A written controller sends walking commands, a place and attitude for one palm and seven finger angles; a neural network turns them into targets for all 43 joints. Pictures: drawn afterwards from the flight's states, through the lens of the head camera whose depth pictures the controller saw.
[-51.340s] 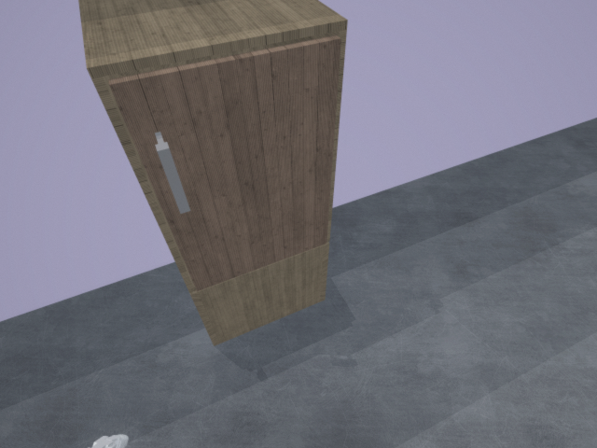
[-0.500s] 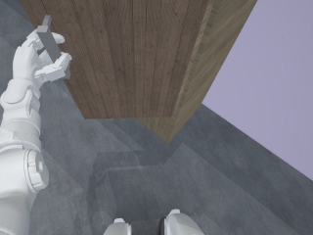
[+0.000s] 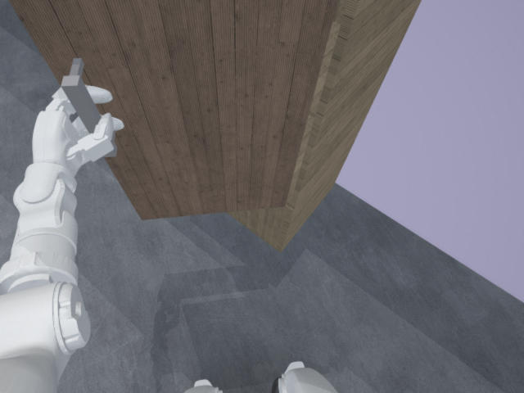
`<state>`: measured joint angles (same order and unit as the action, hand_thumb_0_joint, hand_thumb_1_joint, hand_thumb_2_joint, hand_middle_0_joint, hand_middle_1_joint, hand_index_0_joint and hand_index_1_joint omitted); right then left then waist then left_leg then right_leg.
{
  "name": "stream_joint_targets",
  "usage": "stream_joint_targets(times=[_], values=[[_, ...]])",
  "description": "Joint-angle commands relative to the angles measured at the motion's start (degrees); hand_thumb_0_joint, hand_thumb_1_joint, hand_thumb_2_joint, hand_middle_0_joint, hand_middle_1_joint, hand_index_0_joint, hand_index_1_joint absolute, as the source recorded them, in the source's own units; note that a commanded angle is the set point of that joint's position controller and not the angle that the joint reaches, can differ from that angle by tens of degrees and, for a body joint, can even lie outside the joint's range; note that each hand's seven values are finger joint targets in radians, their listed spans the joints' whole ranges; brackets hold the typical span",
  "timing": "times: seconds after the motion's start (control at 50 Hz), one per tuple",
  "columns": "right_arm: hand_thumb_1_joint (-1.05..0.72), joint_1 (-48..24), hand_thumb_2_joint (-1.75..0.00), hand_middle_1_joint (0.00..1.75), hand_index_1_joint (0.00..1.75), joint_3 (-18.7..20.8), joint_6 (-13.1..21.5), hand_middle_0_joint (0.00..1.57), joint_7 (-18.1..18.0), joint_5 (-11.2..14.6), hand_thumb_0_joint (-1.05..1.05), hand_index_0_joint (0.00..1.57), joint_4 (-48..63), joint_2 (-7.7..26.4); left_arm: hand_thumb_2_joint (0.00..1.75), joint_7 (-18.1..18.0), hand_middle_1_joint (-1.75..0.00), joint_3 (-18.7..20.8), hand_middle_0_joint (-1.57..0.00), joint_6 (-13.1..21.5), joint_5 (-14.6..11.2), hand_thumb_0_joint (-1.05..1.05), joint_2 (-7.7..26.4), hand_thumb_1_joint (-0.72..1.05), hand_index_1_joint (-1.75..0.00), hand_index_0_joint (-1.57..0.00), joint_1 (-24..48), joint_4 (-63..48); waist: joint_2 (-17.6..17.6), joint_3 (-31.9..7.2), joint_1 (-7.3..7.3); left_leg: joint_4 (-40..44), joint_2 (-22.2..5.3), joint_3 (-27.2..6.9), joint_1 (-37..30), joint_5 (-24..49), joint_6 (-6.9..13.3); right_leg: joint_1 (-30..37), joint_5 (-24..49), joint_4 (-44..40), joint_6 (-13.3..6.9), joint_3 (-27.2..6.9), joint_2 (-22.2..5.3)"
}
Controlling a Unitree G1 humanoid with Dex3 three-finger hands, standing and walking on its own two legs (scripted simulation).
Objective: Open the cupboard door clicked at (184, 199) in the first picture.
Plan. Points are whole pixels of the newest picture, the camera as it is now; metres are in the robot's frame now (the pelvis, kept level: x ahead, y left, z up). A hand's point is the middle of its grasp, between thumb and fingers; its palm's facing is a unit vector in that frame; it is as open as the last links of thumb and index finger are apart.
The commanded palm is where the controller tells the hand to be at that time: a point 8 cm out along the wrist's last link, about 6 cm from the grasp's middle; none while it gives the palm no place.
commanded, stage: pull the door open along its arc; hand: left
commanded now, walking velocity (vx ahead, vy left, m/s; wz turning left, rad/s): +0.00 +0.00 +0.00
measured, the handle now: (94, 111) +0.53 +0.22 +0.09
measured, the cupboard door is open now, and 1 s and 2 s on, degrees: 46 87 89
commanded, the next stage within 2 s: open thumb and fingers to let go in 0.78 s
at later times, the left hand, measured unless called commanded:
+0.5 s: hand (143, 215) +0.35 +0.13 +0.09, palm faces +0.36 -0.93 +0.04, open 5.9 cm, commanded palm +0.29 +0.18 +0.08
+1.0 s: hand (203, 268) +0.27 +0.06 +0.09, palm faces +0.41 -0.91 -0.03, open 5.9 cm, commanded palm +0.23 +0.10 +0.08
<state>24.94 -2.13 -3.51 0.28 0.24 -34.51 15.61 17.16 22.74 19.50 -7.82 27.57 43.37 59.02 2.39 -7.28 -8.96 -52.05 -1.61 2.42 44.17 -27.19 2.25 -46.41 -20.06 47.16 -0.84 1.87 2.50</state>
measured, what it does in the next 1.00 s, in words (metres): shifts its weight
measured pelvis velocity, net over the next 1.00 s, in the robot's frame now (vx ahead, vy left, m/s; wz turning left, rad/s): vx -0.01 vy -0.05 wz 0.09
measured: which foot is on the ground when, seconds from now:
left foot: down 0.00-1.00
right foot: down 0.00-1.00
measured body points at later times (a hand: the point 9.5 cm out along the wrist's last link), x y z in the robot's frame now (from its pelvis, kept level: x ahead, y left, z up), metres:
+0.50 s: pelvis +0.00 -0.01 +0.01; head +0.04 -0.02 +0.46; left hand +0.32 +0.18 +0.09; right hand +0.16 -0.23 -0.09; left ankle -0.03 +0.09 -0.69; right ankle +0.02 -0.12 -0.69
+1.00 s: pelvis -0.01 -0.05 +0.02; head +0.01 -0.07 +0.47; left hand +0.25 +0.10 +0.09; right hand +0.19 -0.26 -0.08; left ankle -0.03 +0.09 -0.69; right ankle +0.02 -0.12 -0.69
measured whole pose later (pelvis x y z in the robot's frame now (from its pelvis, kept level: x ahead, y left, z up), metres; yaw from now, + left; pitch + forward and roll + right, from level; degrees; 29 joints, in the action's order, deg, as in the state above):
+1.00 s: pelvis -0.01 -0.05 +0.02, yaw +5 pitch +6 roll +1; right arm 10.3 -0.6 -1.0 -1.7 -3.7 -33.7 11.6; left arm -28.7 -10.9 9.8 4.3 -4.3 -7.4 3.6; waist 2.2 -5.1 0.0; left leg -44.7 -0.4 -1.6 26.5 -24.0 -1.5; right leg -29.5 -21.5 44.8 -4.4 5.7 1.3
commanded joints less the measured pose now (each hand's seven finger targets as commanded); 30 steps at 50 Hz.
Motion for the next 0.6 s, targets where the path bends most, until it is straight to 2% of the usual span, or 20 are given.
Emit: stream_joint_targets(times=[0.0, 0.04, 0.08, 0.12, 0.14, 0.16, 0.18, 0.2, 0.22, 0.24, 0.28, 0.32, 0.34, 0.4, 0.42, 0.44, 0.48, 0.52, 0.54, 0.58], values=[[-0.90, 4.56, -0.90, 0.30, 0.30, 4.07, 1.47, 0.20, -0.44, 0.52, 0.00, 0.20, 6.26, 9.45, 0.90, 0.62, -1.35, 1.57, -0.40, 3.27, -2.98, 0.00, 12.55, 0.90, -1.35, -0.40, 8.68, -16.86, 1.82, -24.80, 4.47, 6.48, 0.35, -3.13, -12.39, 32.84, -1.00, 22.06, 26.90, -2.66, -0.61, -0.47, 0.41], [-0.90, 3.17, -0.90, 0.30, 0.30, 4.10, 1.64, 0.20, -0.47, 0.87, 0.00, 0.20, 7.48, 9.31, 0.90, 0.74, -1.35, 1.56, -0.40, 2.79, -4.07, 0.00, 11.56, 0.90, -1.35, -0.40, 3.70, -19.64, 0.86, -23.39, 5.38, 7.43, 0.67, -2.49, -11.15, 31.60, -0.66, 24.51, 27.60, -3.20, -0.84, -0.79, 0.17], [-0.90, 1.80, -0.90, 0.30, 0.30, 4.17, 1.82, 0.20, -0.43, 1.09, 0.00, 0.20, 8.01, 8.74, 0.90, 0.61, -1.35, 1.14, -0.40, 2.41, -4.60, 0.00, 10.25, 0.90, -1.35, -0.40, 0.40, -23.80, 1.82, -22.77, 6.06, 8.19, 0.74, -2.26, -11.34, 31.85, -0.84, 25.70, 28.61, -3.28, -0.73, -0.83, -0.14], [-0.90, 0.35, -0.90, 0.30, 0.30, 4.19, 2.06, 0.20, -0.33, 1.43, 0.00, 0.20, 8.80, 8.39, 0.90, 0.43, -1.35, 0.26, -0.40, 1.64, -5.52, 0.00, 7.85, 0.90, -1.35, -0.40, -4.97, -26.02, -0.24, -20.29, 6.46, 8.88, 0.81, -1.92, -11.22, 30.79, -0.81, 26.02, 28.29, -3.93, -0.66, -0.74, -0.17], [-0.90, -0.37, -0.90, 0.30, 0.30, 4.20, 2.31, 0.20, -0.27, 1.48, 0.00, 0.20, 9.61, 8.22, 0.90, 0.07, -1.35, 0.04, -0.40, 1.79, -5.73, 0.00, 7.36, 0.90, -1.35, -0.40, -7.66, -28.92, 1.89, -20.47, 7.34, 9.17, 0.94, -1.86, -11.95, 31.80, -0.84, 26.53, 28.15, -3.88, -0.90, -0.75, -0.29], [-0.90, -1.25, -0.90, 0.30, 0.30, 4.18, 2.52, 0.20, -0.18, 1.55, 0.00, 0.20, 9.86, 7.82, 0.90, -0.28, -1.35, -0.29, -0.40, 1.65, -5.91, 0.00, 6.51, 0.90, -1.35, -0.40, -9.52, -31.25, 3.07, -20.31, 7.48, 9.49, 0.91, -1.79, -13.08, 32.43, -1.17, 26.41, 28.22, -3.91, -0.82, -0.62, -0.43], [-0.90, -2.51, -0.90, 0.30, 0.30, 4.33, 2.97, 0.20, -0.03, 1.29, 0.00, 0.20, 9.95, 6.36, 0.90, -6.16, -1.35, 5.13, -0.40, 1.08, -8.62, 0.00, 4.84, 0.90, -1.35, -0.40, -10.90, -33.75, 0.97, -19.55, 10.63, 9.80, 1.22, -1.69, -11.90, 31.00, -1.84, 25.93, 26.55, -4.60, -0.56, 0.29, -0.19], [-0.90, -3.78, -0.90, 0.30, 0.30, 4.30, 3.53, 0.20, 0.29, 1.11, 0.00, 0.20, 9.93, 5.95, 0.90, -10.83, -1.35, 2.73, -0.40, 0.35, -8.29, 0.00, 0.46, 0.90, -1.35, -0.40, -12.45, -35.56, 1.50, -17.95, 10.10, 10.34, 1.40, -1.49, -11.93, 28.89, -2.34, 24.94, 24.45, -5.10, -0.38, 0.69, -0.16], [-0.90, -4.30, -0.90, 0.30, 0.30, 4.30, 4.01, 0.20, 0.66, 1.12, 0.00, 0.20, 9.89, 5.77, 0.90, -13.65, -1.35, 0.57, -0.40, -0.15, -8.02, 0.00, -3.50, 0.90, -1.35, -0.40, -15.37, -36.59, 0.36, -15.93, 9.60, 10.82, 1.35, -1.72, -12.32, 28.12, -2.75, 24.06, 23.15, -5.49, -0.45, 1.24, -0.12], [-0.90, -4.87, -0.90, 0.30, 0.30, 4.38, 4.45, 0.20, 0.89, 1.06, 0.00, 0.20, 9.88, 5.75, 0.90, -16.02, -1.35, -0.59, -0.40, -0.04, -7.37, 0.00, -5.10, 0.90, -1.35, -0.40, -16.68, -38.73, -1.67, -14.91, 9.40, 10.95, 1.33, -1.83, -11.97, 27.04, -2.68, 24.09, 22.37, -5.78, -0.54, 1.42, -0.15], [-0.90, -5.98, -0.90, 0.30, 0.30, 4.55, 4.71, 0.20, 1.10, 0.62, 0.00, 0.20, 9.57, 5.24, 0.90, -21.28, -1.35, -2.23, -0.40, -0.29, -4.71, 0.00, -7.69, 0.90, -1.35, -0.40, -19.09, -42.65, -0.85, -15.67, 9.57, 11.09, 1.51, -1.49, -12.98, 25.83, -2.78, 24.29, 21.56, -5.57, -0.46, 1.20, -0.55], [-0.90, -7.07, -0.90, 0.30, 0.30, 4.51, 4.97, 0.20, 1.20, -0.35, 0.00, 0.20, 9.22, 4.57, 0.90, -26.69, -1.35, -5.09, -0.40, -0.54, -1.74, 0.00, -11.00, 0.90, -1.35, -0.40, -18.64, -45.78, -1.73, -15.48, 9.24, 11.14, 1.53, -1.62, -13.57, 24.71, -2.72, 24.32, 20.83, -5.54, -0.49, 1.11, -0.98], [-0.90, -7.43, -0.90, 0.30, 0.30, 4.58, 5.00, 0.20, 1.15, -0.76, 0.00, 0.20, 9.13, 4.44, 0.90, -29.39, -1.35, -6.57, -0.40, -0.50, -0.24, 0.00, -12.20, 0.90, -1.35, -0.40, -18.88, -47.84, -3.86, -15.61, 9.05, 11.07, 1.34, -1.94, -13.76, 24.62, -2.55, 24.76, 20.56, -5.67, -0.52, 1.05, -1.05], [-0.90, -9.93, -0.90, 0.30, 0.30, 4.36, 4.86, 0.20, 1.41, -1.73, 0.00, 0.20, 9.30, 3.12, 0.90, -36.32, -1.35, -12.45, -0.40, -1.42, 4.51, 0.00, -18.36, 0.90, -1.35, -0.40, -22.78, -52.22, -0.35, -15.56, 9.95, 11.50, 1.38, -1.84, -15.42, 24.57, -2.91, 24.78, 19.41, -5.60, -0.84, 0.90, -1.74], [-0.90, -10.35, -0.90, 0.30, 0.30, 4.32, 4.83, 0.20, 1.40, -2.00, 0.00, 0.20, 9.28, 3.04, 0.90, -37.63, -1.35, -15.04, -0.40, -1.57, 5.79, 0.00, -19.98, 0.90, -1.35, -0.40, -22.88, -54.28, -1.21, -15.79, 9.24, 11.46, 1.37, -1.98, -15.99, 24.18, -2.84, 24.93, 19.39, -5.79, -0.83, 0.90, -1.89], [-0.90, -10.65, -0.90, 0.30, 0.30, 4.41, 4.66, 0.20, 1.13, -2.32, 0.00, 0.20, 9.17, 2.98, 0.90, -39.25, -1.35, -15.77, -0.40, -1.91, 6.73, 0.00, -20.56, 0.90, -1.35, -0.40, -23.69, -54.83, -3.18, -15.73, 9.08, 11.41, 1.31, -2.24, -16.03, 23.41, -2.57, 25.50, 18.85, -6.35, -0.81, 0.72, -1.92], [-0.90, -12.15, -0.90, 0.30, 0.30, 4.23, 4.54, 0.20, 0.87, -2.58, 0.00, 0.20, 9.30, 2.28, 0.90, -41.66, -1.35, -19.56, -0.40, -2.73, 7.76, 0.00, -24.52, 0.90, -1.35, -0.40, -25.25, -57.55, -3.42, -15.09, 8.91, 11.81, 1.34, -2.06, -16.62, 22.23, -2.49, 26.27, 18.79, -6.89, -0.77, 0.57, -2.23], [-0.90, -13.47, -0.90, 0.30, 0.30, 4.01, 4.49, 0.20, 0.49, -2.72, 0.00, 0.20, 9.44, 2.03, 0.90, -42.44, -1.35, -22.93, -0.40, -3.52, 8.32, 0.00, -27.03, 0.90, -1.35, -0.40, -27.16, -59.38, -3.95, -13.67, 8.59, 12.18, 1.46, -2.09, -16.86, 20.47, -2.36, 26.86, 17.99, -7.89, -0.78, 0.17, -2.41], [-0.90, -13.63, -0.90, 0.30, 0.30, 3.98, 4.33, 0.20, 0.12, -2.82, 0.00, 0.20, 9.34, 2.15, 0.90, -42.60, -1.35, -24.33, -0.40, -3.90, 8.81, 0.00, -27.64, 0.90, -1.35, -0.40, -27.98, -59.69, -6.44, -13.07, 7.97, 12.29, 1.37, -2.40, -16.88, 19.42, -2.14, 27.13, 17.11, -8.49, -0.71, 0.12, -2.42], [-0.90, -15.22, -0.90, 0.30, 0.30, 3.75, 4.32, 0.20, -0.47, -2.92, 0.00, 0.20, 9.50, 1.61, 0.90, -42.90, -1.35, -26.74, -0.40, -4.54, 9.38, 0.00, -29.17, 0.90, -1.35, -0.40, -28.66, -61.47, -6.36, -11.74, 7.93, 12.54, 1.57, -2.12, -17.01, 17.37, -1.85, 27.34, 15.84, -9.65, -0.50, -0.72, -2.93]])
